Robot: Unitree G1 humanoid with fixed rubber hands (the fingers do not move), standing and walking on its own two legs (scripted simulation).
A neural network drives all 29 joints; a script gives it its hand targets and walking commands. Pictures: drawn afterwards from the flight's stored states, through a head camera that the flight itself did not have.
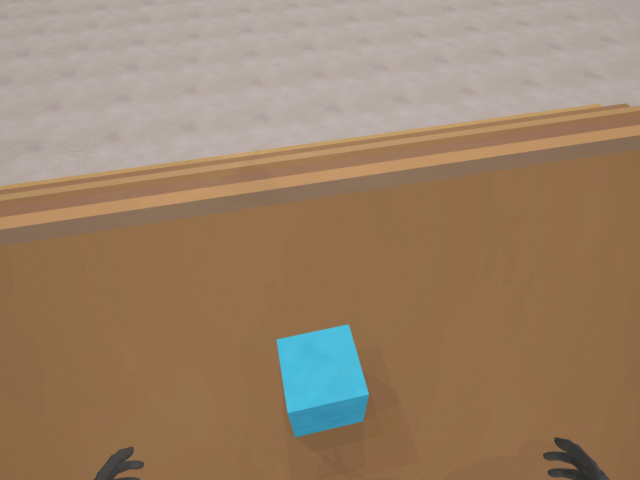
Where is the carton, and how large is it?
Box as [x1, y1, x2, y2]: [277, 324, 368, 436]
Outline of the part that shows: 348,324 277,339 287,412 295,436 362,421 368,392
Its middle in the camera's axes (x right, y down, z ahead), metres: +0.01 +0.42 +1.12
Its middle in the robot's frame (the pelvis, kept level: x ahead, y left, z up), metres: +0.45 +0.04 -0.66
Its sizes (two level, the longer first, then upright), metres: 0.210 0.200 0.250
